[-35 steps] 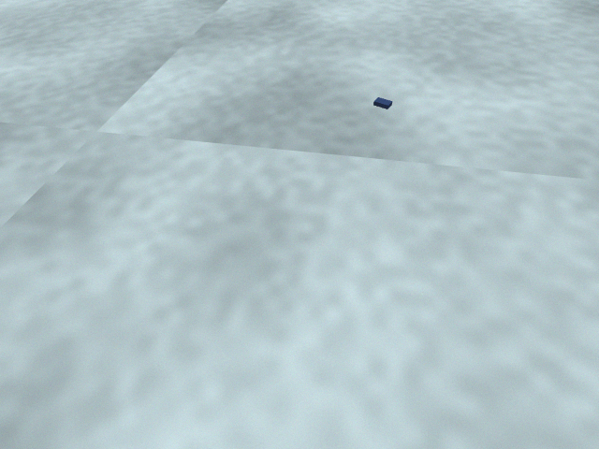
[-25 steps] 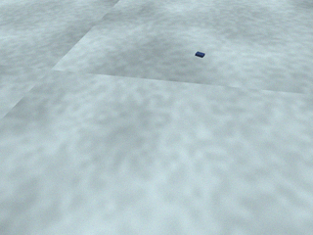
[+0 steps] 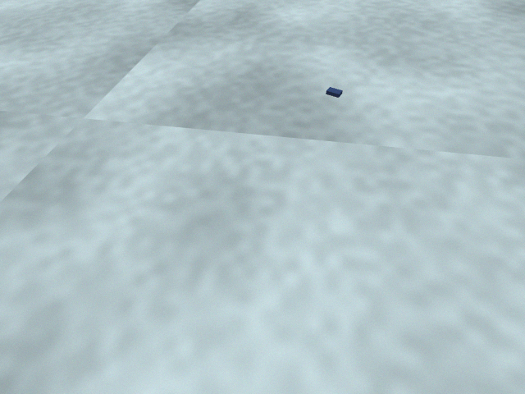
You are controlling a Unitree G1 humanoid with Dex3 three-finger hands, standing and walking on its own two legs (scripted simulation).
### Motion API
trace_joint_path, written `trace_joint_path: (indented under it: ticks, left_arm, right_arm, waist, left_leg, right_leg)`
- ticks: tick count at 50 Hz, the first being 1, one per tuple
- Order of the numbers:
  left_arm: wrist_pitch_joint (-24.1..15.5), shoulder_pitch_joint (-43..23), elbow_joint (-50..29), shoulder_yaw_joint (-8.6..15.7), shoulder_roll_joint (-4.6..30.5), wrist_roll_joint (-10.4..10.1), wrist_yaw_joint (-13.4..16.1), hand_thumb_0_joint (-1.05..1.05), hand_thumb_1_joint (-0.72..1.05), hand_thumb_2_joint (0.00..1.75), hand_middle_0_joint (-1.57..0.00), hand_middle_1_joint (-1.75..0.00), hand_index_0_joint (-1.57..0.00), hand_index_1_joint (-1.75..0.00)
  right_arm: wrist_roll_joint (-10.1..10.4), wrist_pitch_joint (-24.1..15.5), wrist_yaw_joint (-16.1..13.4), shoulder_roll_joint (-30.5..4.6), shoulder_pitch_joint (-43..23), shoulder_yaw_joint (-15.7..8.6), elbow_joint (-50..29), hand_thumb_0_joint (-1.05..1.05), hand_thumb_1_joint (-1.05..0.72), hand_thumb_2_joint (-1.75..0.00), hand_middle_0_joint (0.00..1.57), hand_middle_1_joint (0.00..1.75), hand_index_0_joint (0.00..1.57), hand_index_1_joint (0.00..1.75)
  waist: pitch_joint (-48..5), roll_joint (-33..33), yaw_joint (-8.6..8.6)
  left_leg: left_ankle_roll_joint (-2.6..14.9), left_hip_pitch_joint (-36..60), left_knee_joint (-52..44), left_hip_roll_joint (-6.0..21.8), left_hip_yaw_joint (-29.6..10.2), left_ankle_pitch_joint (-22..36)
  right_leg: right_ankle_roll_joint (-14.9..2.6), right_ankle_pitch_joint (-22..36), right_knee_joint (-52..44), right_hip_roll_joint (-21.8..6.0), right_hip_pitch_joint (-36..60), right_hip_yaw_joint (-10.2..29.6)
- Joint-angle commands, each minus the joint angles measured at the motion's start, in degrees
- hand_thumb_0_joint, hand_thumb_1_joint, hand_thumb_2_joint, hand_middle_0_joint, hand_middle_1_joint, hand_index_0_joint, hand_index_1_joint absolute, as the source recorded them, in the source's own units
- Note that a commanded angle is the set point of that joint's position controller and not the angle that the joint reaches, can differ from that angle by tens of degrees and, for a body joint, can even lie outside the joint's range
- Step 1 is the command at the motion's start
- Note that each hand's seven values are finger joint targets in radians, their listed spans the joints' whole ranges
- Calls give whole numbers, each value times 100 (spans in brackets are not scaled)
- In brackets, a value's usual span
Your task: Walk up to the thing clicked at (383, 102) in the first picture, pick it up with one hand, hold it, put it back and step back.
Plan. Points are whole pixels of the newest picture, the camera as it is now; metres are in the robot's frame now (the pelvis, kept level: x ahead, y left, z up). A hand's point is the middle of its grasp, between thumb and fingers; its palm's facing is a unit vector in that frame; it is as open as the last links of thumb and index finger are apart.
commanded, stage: stand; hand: left
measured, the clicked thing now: (334, 92) +2.20 -0.47 -0.77
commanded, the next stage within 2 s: walk up in 0.42 s
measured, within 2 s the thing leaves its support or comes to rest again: neither
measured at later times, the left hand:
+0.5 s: hand out of the picture +0.08 +0.26 -0.15, palm faces -0.08 -0.94 -0.33, open 7.4 cm
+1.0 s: hand (211, 327) +0.27 +0.13 -0.13, palm faces -0.25 -0.88 -0.40, open 7.4 cm
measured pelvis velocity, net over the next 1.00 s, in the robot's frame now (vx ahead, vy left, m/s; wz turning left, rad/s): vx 0.17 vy -0.13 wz -0.35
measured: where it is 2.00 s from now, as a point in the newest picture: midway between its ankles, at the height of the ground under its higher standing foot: (338, 256)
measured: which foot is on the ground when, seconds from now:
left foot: down 0.00-0.78, up 0.80-1.00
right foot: down 0.00-0.48, up 0.50-0.76, down 0.78-1.00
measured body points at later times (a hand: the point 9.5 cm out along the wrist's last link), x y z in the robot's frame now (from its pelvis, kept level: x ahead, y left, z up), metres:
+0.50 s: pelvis +0.01 +0.00 +0.00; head +0.01 -0.01 +0.45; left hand +0.08 +0.30 -0.13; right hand +0.08 -0.31 -0.13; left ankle -0.01 +0.13 -0.74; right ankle +0.00 -0.12 -0.74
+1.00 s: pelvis +0.17 -0.13 -0.01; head +0.15 -0.15 +0.44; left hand +0.29 +0.18 -0.11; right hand +0.21 -0.46 -0.12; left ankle +0.29 -0.01 -0.68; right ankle +0.12 -0.22 -0.75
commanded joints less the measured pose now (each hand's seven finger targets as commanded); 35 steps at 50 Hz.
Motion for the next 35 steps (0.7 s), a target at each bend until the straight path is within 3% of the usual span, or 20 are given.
trace_joint_path:
  ticks: [1,20,21,22,23,24,25,26,28,30,32,35]
  left_arm:
    - [-156,-246,-364,232,1229,-22,87,0,90,90,-20,-30,-20,-30]
    - [-160,-186,-366,240,1252,-17,79,0,90,90,-20,-30,-20,-30]
    - [-157,160,-854,698,1957,80,-213,0,90,90,-20,-30,-20,-30]
    - [-123,-227,-906,667,1804,86,-315,0,90,90,-20,-30,-20,-30]
    - [-102,-835,-1105,642,1669,93,-380,0,90,90,-20,-30,-20,-30]
    - [-131,-1272,-1326,600,1395,91,-426,0,90,90,-20,-30,-20,-30]
    - [-165,-1431,-1432,597,1441,120,-437,0,90,90,-20,-30,-20,-30]
    - [-196,-1164,-1459,635,1576,130,-464,0,90,90,-20,-30,-20,-30]
    - [-221,-661,-1311,631,1606,72,-572,0,90,90,-20,-30,-20,-30]
    - [-136,-107,-1218,693,1570,22,-718,0,90,90,-20,-30,-20,-30]
    - [-110,25,-1203,723,1523,15,-774,0,90,90,-20,-30,-20,-30]
    - [-144,151,-1212,765,1522,31,-765,0,90,90,-20,-30,-20,-30]
  right_arm:
    - [17,-98,-54,-1196,-224,-255,-361,0,-90,-90,20,30,20,30]
    - [23,-97,-42,-1207,-220,-271,-362,0,-90,-90,20,30,20,30]
    - [-137,-285,109,-2012,-150,-814,-1036,0,-90,-90,20,30,20,30]
    - [-160,-315,164,-1996,-148,-848,-969,0,-90,-90,20,30,20,30]
    - [-146,-332,174,-2034,234,-903,-924,0,-90,-90,20,30,20,30]
    - [-102,-354,166,-2130,555,-985,-905,0,-90,-90,20,30,20,30]
    - [-110,-385,165,-2184,467,-1005,-1016,0,-90,-90,20,30,20,30]
    - [-127,-418,160,-2254,191,-1036,-1169,0,-90,-90,20,30,20,30]
    - [-171,-480,196,-2010,134,-991,-1272,0,-90,-90,20,30,20,30]
    - [-179,-494,267,-2135,-421,-1001,-1476,0,-90,-90,20,30,20,30]
    - [-195,-488,334,-2114,-668,-995,-1587,0,-90,-90,20,30,20,30]
    - [-219,-434,376,-2059,-568,-966,-1575,0,-90,-90,20,30,20,30]
  waist:
    - [-380,-81,-5]
    - [-485,-57,4]
    - [-1089,112,-88]
    - [-561,174,-250]
    - [-129,428,-602]
    - [-139,1298,-866]
    - [106,971,-833]
    - [109,638,-602]
    - [-88,368,-359]
    - [-84,773,38]
    - [-93,931,158]
    - [59,723,148]
  left_leg:
    - [210,95,-279,655,-503,812]
    - [215,196,-277,663,-480,802]
    - [529,929,461,711,-303,-2091]
    - [664,1184,380,836,-498,-2893]
    - [857,1667,-167,1185,-816,-3489]
    - [1201,1723,-955,2113,-1708,-3706]
    - [1450,1224,-1369,2794,-2103,-3147]
    - [1479,996,-1483,2978,-2137,-2915]
    - [1308,951,-1513,2445,-1475,-2910]
    - [1112,245,-1465,2132,-618,-2957]
    - [897,-69,-1182,1734,180,-2494]
    - [845,-580,-505,1433,733,-2349]
  right_leg:
    - [-136,885,-277,-719,24,553]
    - [-156,953,-327,-731,104,574]
    - [-451,-1866,132,-582,-958,1217]
    - [-399,-2571,281,-577,-2366,1212]
    - [-183,-2402,706,-353,-3579,711]
    - [-196,-1725,2202,-206,-4017,183]
    - [-136,-1523,2961,-457,-4161,235]
    - [-127,-1492,3118,-749,-3875,440]
    - [-72,-1268,3193,-836,-3486,346]
    - [34,-1041,3034,-870,-2680,58]
    - [75,-691,2599,-827,-2022,-230]
    - [82,-387,2087,-589,-1313,-706]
